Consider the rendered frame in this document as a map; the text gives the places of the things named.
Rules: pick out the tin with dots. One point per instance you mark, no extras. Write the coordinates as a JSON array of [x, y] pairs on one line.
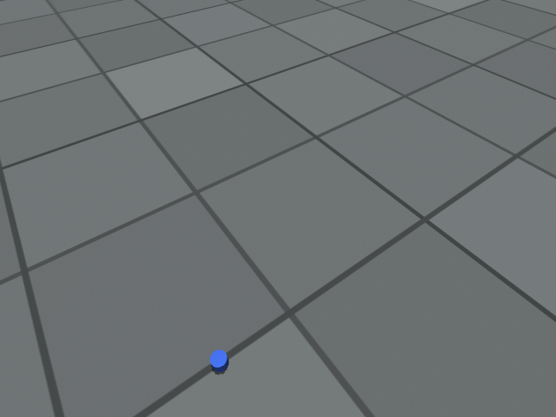
[[219, 360]]

